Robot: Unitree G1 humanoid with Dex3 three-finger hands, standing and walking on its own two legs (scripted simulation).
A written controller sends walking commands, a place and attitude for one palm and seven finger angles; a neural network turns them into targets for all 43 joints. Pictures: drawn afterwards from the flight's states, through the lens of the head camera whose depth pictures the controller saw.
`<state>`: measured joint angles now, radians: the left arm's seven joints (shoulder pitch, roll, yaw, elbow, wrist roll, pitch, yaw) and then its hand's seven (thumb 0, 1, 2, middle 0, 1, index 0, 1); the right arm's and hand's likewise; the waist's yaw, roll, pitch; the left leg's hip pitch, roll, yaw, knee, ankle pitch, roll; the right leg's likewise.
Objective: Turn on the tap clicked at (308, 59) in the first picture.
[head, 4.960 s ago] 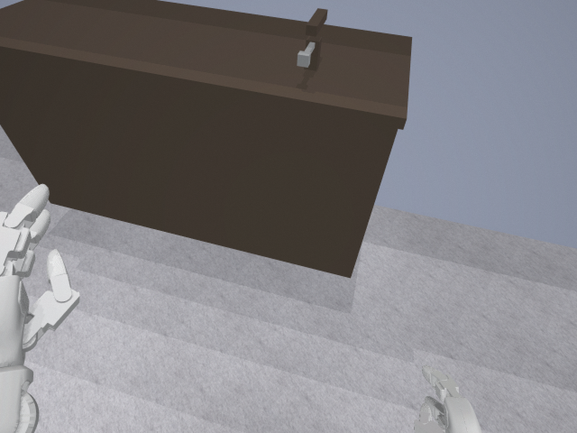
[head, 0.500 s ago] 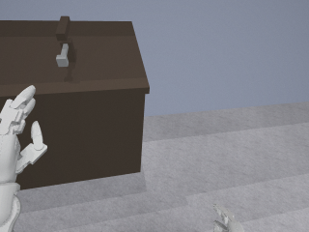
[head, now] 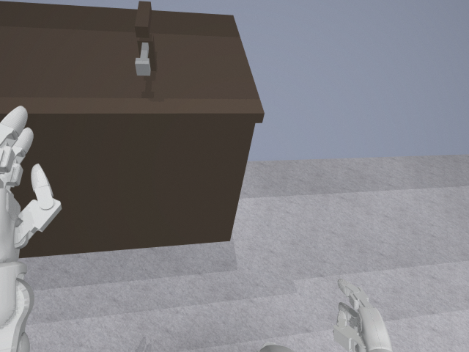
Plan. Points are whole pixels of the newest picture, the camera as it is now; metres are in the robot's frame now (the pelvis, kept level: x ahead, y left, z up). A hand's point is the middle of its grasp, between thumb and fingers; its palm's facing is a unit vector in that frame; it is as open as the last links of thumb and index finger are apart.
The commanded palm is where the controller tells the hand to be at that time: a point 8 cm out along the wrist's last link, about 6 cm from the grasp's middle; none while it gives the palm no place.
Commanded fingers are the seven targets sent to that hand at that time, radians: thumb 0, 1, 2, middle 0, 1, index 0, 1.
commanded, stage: come to a stop and stand still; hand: left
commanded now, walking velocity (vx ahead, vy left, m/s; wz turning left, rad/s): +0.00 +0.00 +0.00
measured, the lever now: (143, 66) +0.62 +0.29 +0.12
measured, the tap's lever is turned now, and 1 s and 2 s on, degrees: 0 0 0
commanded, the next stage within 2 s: look again from close up in 0.40 s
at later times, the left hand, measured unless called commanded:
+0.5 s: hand (75, 220) +0.22 +0.24 +0.16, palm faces +0.36 -0.87 -0.34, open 7.4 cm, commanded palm +0.17 +0.27 +0.18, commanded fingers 0.00 0.90 0.90 -0.20 -0.30 -0.20 -0.30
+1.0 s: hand (83, 204) +0.24 +0.24 +0.16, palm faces +0.35 -0.86 -0.36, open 7.4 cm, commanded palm +0.19 +0.27 +0.18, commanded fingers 0.00 0.90 0.90 -0.20 -0.30 -0.20 -0.30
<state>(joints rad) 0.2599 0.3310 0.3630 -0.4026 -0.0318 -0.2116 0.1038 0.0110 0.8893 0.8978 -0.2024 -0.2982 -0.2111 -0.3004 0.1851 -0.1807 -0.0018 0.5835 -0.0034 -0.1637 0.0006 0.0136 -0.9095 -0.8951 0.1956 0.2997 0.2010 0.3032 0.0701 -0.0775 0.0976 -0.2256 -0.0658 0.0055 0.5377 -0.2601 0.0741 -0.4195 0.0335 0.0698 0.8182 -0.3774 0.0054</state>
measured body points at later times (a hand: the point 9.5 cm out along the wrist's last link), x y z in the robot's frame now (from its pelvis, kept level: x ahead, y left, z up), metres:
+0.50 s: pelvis +0.00 +0.00 +0.01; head -0.01 +0.00 +0.46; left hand +0.19 +0.28 +0.18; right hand +0.16 -0.24 -0.07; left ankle +0.02 +0.07 -0.73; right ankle +0.00 -0.07 -0.73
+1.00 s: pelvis +0.02 +0.00 +0.01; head +0.01 +0.00 +0.46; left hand +0.21 +0.28 +0.18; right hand +0.17 -0.24 -0.07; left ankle +0.02 +0.07 -0.73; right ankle +0.00 -0.07 -0.73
